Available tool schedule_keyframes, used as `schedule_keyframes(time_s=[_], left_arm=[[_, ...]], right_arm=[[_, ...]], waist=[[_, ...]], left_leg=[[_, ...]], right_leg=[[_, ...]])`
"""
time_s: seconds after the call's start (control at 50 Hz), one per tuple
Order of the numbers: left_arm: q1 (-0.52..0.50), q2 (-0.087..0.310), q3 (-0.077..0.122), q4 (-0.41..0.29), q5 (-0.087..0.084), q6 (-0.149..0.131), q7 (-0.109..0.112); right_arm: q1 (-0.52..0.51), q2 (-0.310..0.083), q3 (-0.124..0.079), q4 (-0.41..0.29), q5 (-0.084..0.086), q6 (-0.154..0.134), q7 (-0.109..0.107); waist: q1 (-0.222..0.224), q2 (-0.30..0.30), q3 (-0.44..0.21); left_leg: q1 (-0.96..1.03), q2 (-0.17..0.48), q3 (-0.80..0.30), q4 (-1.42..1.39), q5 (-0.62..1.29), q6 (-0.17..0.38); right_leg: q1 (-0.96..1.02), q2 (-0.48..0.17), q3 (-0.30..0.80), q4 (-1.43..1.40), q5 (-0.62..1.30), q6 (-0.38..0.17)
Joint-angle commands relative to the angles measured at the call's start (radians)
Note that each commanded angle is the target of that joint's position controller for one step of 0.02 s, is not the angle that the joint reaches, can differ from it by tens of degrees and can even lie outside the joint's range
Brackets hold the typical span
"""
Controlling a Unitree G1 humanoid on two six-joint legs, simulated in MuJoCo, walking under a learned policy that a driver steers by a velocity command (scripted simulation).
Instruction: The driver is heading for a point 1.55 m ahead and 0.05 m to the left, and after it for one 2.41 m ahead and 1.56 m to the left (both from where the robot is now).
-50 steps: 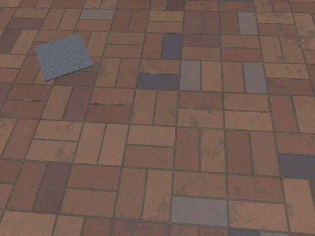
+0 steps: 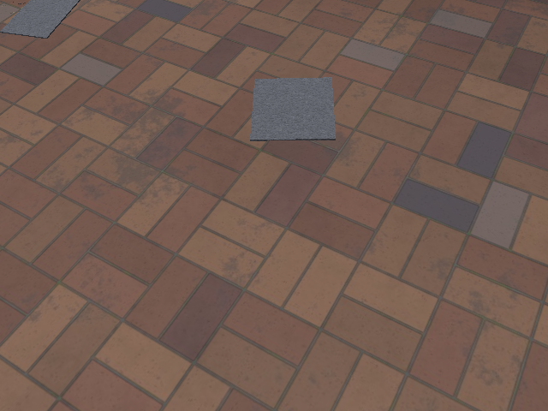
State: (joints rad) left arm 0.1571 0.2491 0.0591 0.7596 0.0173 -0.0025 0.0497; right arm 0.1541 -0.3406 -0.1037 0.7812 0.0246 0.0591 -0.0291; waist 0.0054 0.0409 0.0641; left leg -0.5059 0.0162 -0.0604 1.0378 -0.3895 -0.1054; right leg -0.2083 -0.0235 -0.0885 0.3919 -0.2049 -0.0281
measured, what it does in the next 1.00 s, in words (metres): walks ahead: left foot, then right foot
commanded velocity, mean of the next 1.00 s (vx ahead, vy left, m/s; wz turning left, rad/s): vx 0.26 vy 0.00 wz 0.28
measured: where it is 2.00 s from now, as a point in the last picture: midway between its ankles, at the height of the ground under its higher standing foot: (227, 271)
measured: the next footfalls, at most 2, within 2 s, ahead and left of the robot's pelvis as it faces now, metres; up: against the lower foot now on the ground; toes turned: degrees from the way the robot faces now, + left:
left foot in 0.18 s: +0.03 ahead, +0.15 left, +0.00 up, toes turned +9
right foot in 0.74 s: +0.25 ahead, -0.05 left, +0.00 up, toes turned +13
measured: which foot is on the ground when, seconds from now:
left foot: up 0.00-0.16, down 0.18-0.76, up 0.78-1.00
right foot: down 0.00-0.18, up 0.20-0.72, down 0.74-1.00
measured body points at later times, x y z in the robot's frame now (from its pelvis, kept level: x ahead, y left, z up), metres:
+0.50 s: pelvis +0.03 +0.06 +0.01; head +0.05 +0.09 +0.46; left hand +0.11 +0.38 -0.11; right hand +0.20 -0.18 -0.09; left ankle -0.01 +0.14 -0.75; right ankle +0.13 -0.09 -0.69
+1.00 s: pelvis +0.25 +0.04 +0.00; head +0.27 +0.03 +0.45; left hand +0.21 +0.32 -0.12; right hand +0.46 -0.18 -0.11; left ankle +0.30 +0.23 -0.68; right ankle +0.21 -0.06 -0.74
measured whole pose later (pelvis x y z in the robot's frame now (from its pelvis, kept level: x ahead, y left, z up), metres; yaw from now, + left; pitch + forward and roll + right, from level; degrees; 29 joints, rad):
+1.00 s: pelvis +0.25 +0.04 +0.00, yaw +14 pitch +2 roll +0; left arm 0.36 0.26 0.04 0.84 -0.01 -0.08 -0.02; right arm 0.20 -0.31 -0.06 0.72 0.01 -0.07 0.01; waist 0.05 0.05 0.01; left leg -0.65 0.10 -0.03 0.91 -0.14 -0.01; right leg -0.07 0.05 -0.03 0.25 -0.22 -0.06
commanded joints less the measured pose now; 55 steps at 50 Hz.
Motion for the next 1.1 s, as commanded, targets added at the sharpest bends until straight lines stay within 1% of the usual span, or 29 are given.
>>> schedule_keyframes(time_s=[0.02, 0.08, 0.12, 0.16, 0.18, 0.2, 0.22, 0.24, 0.26, 0.28, 0.3, 0.34, 0.36, 0.4, 0.48, 0.64, 0.68, 0.72, 0.74, 0.76, 0.78, 0.8, 0.82, 0.84, 0.86, 0.92, 0.98, 1.04, 1.1], left_arm=[[-0.016, 0.205, 0.055, -0.055, -0.004, -0.003, 0.005], [-0.031, 0.228, 0.064, -0.054, -0.012, 0.002, -0.009], [-0.032, 0.238, 0.068, -0.049, -0.026, 0.003, -0.017], [-0.047, 0.233, 0.068, -0.042, -0.048, 0.004, -0.021], [0.012, 0.199, 0.061, -0.016, -0.045, 0.003, -0.027], [0.028, 0.144, 0.044, -0.027, -0.006, 0.002, -0.034], [-0.055, 0.117, 0.031, -0.098, 0.016, 0.001, -0.025], [-0.110, 0.169, 0.046, -0.102, -0.001, 0.002, -0.018], [-0.101, 0.182, 0.051, -0.096, -0.022, 0.006, -0.016], [-0.057, 0.189, 0.058, -0.066, -0.021, 0.006, -0.014], [-0.048, 0.201, 0.063, -0.057, -0.016, 0.006, -0.015], [-0.048, 0.186, 0.059, -0.053, -0.022, -0.005, -0.030], [-0.055, 0.181, 0.057, -0.053, -0.027, -0.014, -0.036], [-0.083, 0.171, 0.053, -0.053, -0.026, -0.034, -0.041], [-0.113, 0.145, 0.039, -0.052, -0.028, -0.060, -0.054], [-0.166, 0.137, 0.018, -0.076, -0.043, -0.096, -0.078], [-0.129, 0.144, 0.017, -0.068, -0.044, -0.104, -0.084], [-0.002, 0.168, 0.030, -0.026, -0.040, -0.106, -0.078], [0.129, 0.213, 0.047, 0.001, -0.038, -0.108, -0.068], [0.250, 0.333, 0.077, 0.020, -0.022, -0.107, -0.064], [0.299, 0.297, 0.069, 0.035, -0.029, -0.104, -0.074], [0.240, 0.234, 0.045, 0.025, -0.033, -0.104, -0.076], [0.187, 0.196, 0.032, 0.008, -0.026, -0.100, -0.075], [0.147, 0.173, 0.023, 0.000, -0.022, -0.097, -0.075], [0.119, 0.155, 0.014, -0.007, -0.015, -0.097, -0.074], [0.108, 0.166, 0.015, -0.005, -0.020, -0.101, -0.069], [0.132, 0.182, 0.018, 0.012, -0.025, -0.100, -0.060], [0.183, 0.195, 0.020, 0.030, -0.032, -0.092, -0.051], [0.245, 0.206, 0.023, 0.059, -0.040, -0.081, -0.047]], right_arm=[[-0.067, -0.048, 0.003, -0.112, -0.004, -0.015, 0.017], [-0.053, -0.060, 0.002, -0.125, -0.003, -0.009, 0.032], [-0.039, -0.066, -0.003, -0.133, -0.002, -0.001, 0.043], [0.024, -0.065, -0.010, -0.119, -0.003, 0.004, 0.052], [0.073, -0.096, -0.025, -0.104, -0.005, 0.004, 0.044], [0.119, -0.208, -0.055, -0.110, -0.004, 0.000, 0.026], [0.097, -0.272, -0.058, -0.143, -0.035, -0.020, 0.026], [0.102, -0.219, -0.045, -0.146, -0.049, -0.046, 0.038], [0.055, -0.183, -0.031, -0.141, -0.045, -0.063, 0.036], [0.030, -0.146, -0.025, -0.134, -0.020, -0.069, 0.029], [0.022, -0.106, -0.010, -0.128, 0.000, -0.070, 0.023], [0.041, -0.086, 0.005, -0.124, -0.011, -0.077, 0.016], [0.050, -0.087, 0.008, -0.121, -0.019, -0.085, 0.013], [0.074, -0.093, 0.009, -0.107, -0.027, -0.101, 0.010], [0.098, -0.126, 0.004, -0.085, -0.022, -0.119, 0.012], [0.160, -0.140, 0.002, -0.042, -0.007, -0.118, 0.029], [0.161, -0.135, 0.004, -0.036, -0.004, -0.113, 0.033], [0.155, -0.110, 0.014, -0.035, -0.007, -0.109, 0.034], [0.140, -0.068, 0.030, -0.044, -0.015, -0.113, 0.033], [0.160, -0.005, 0.050, -0.090, -0.018, -0.130, 0.029], [0.141, -0.045, 0.042, -0.104, -0.012, -0.147, 0.023], [0.125, -0.109, 0.023, -0.103, 0.008, -0.156, 0.028], [0.103, -0.106, 0.024, -0.101, 0.014, -0.158, 0.033], [0.081, -0.092, 0.026, -0.104, 0.002, -0.159, 0.037], [0.073, -0.083, 0.023, -0.104, -0.008, -0.156, 0.039], [0.082, -0.039, 0.032, -0.103, -0.017, -0.143, 0.044], [0.006, -0.012, 0.043, -0.136, -0.023, -0.142, 0.041], [-0.105, 0.021, 0.058, -0.167, -0.015, -0.154, 0.054], [-0.181, 0.015, 0.058, -0.196, -0.006, -0.161, 0.070]], waist=[[0.030, -0.189, -0.117], [0.025, -0.205, -0.120], [0.015, -0.207, -0.120], [-0.029, -0.191, -0.124], [-0.036, -0.124, -0.138], [-0.025, 0.127, -0.148], [-0.035, 0.264, -0.164], [-0.082, 0.126, -0.203], [-0.045, 0.110, -0.162], [-0.021, 0.066, -0.160], [-0.019, 0.083, -0.147], [-0.024, 0.124, -0.123], [-0.027, 0.125, -0.108], [-0.039, 0.102, -0.078], [-0.059, 0.095, -0.046], [-0.090, 0.066, -0.002], [-0.060, 0.064, -0.011], [0.010, 0.055, -0.063], [0.073, 0.008, -0.139], [0.092, -0.232, -0.251], [0.111, -0.310, -0.265], [0.092, -0.223, -0.162], [0.070, -0.177, -0.102], [0.056, -0.139, -0.052], [0.037, -0.133, -0.030], [0.009, -0.137, -0.027], [0.021, -0.105, -0.014], [0.062, -0.107, 0.005], [0.081, -0.104, 0.027]], left_leg=[[-0.040, 0.043, 0.032, -0.126, -0.001, -0.004], [0.073, 0.032, 0.093, -0.244, 0.006, 0.025], [0.123, 0.024, 0.114, -0.337, 0.028, 0.054], [0.248, -0.004, 0.147, -0.535, 0.167, 0.106], [0.376, -0.015, 0.108, -0.632, 0.288, 0.144], [0.553, 0.180, -0.180, -0.679, 0.630, 0.225], [0.547, 0.392, -0.480, -0.676, 0.798, 0.448], [0.511, 0.371, -0.442, -0.702, 0.715, 0.486], [0.469, 0.311, -0.331, -0.706, 0.641, 0.425], [0.464, 0.244, -0.273, -0.720, 0.400, 0.362], [0.458, 0.218, -0.264, -0.752, 0.192, 0.333], [0.429, 0.193, -0.285, -0.832, -0.070, 0.327], [0.436, 0.193, -0.290, -0.858, -0.093, 0.326], [0.457, 0.195, -0.277, -0.882, -0.045, 0.319], [0.449, 0.199, -0.243, -0.893, 0.017, 0.317], [0.408, 0.224, -0.244, -0.856, 0.037, 0.331], [0.392, 0.222, -0.236, -0.819, 0.089, 0.318], [0.327, 0.175, -0.192, -0.706, 0.229, 0.281], [0.245, 0.112, -0.121, -0.515, 0.304, 0.238], [-0.034, -0.030, 0.019, -0.152, 0.156, 0.154], [-0.221, -0.069, -0.024, 0.061, -0.179, 0.124], [-0.311, -0.006, -0.063, 0.156, -0.134, 0.139], [-0.323, 0.038, -0.038, 0.166, -0.049, 0.151], [-0.322, 0.066, -0.020, 0.128, 0.024, 0.150], [-0.286, 0.094, -0.022, 0.083, 0.082, 0.146], [-0.230, 0.106, 0.012, 0.010, 0.180, 0.111], [-0.221, 0.097, 0.037, -0.172, 0.308, 0.081], [-0.129, 0.060, 0.077, -0.387, 0.462, 0.085], [-0.120, 0.039, 0.070, -0.488, 0.497, 0.105]], right_leg=[[0.179, -0.274, 0.164, -0.108, 0.304, -0.212], [0.133, -0.282, 0.110, -0.089, 0.345, -0.201], [0.135, -0.298, 0.098, -0.054, 0.349, -0.182], [0.094, -0.281, 0.049, 0.040, 0.303, -0.119], [0.015, -0.241, -0.005, 0.147, 0.202, -0.050], [-0.224, -0.135, -0.096, 0.426, -0.128, 0.050], [-0.454, 0.010, -0.009, 0.662, -0.497, 0.105], [-0.458, -0.004, 0.119, 0.790, -0.485, 0.098], [-0.457, -0.025, 0.138, 0.805, -0.392, 0.080], [-0.460, -0.047, 0.143, 0.756, -0.295, 0.072], [-0.468, -0.059, 0.138, 0.715, -0.220, 0.071], [-0.453, -0.049, 0.122, 0.680, -0.092, 0.069], [-0.458, -0.047, 0.120, 0.633, -0.054, 0.068], [-0.463, -0.047, 0.124, 0.514, -0.001, 0.067], [-0.415, -0.044, 0.120, 0.321, 0.053, 0.072], [-0.317, -0.030, 0.094, 0.153, 0.025, 0.033], [-0.230, -0.018, 0.076, 0.106, 0.035, 0.009], [-0.015, 0.010, 0.053, 0.062, 0.052, -0.019], [0.170, -0.058, 0.139, 0.051, 0.036, -0.060], [0.447, -0.274, 0.485, -0.016, -0.078, -0.188], [0.498, -0.363, 0.760, -0.139, -0.260, -0.264], [0.432, -0.353, 0.701, -0.154, -0.352, -0.243], [0.360, -0.311, 0.600, -0.163, -0.329, -0.213], [0.287, -0.274, 0.525, -0.189, -0.249, -0.204], [0.225, -0.246, 0.462, -0.209, -0.145, -0.192], [0.144, -0.201, 0.328, -0.255, 0.094, -0.198], [0.126, -0.167, 0.220, -0.266, 0.276, -0.187], [0.098, -0.137, 0.152, -0.279, 0.279, -0.164], [0.173, -0.182, 0.164, -0.266, 0.282, -0.163]])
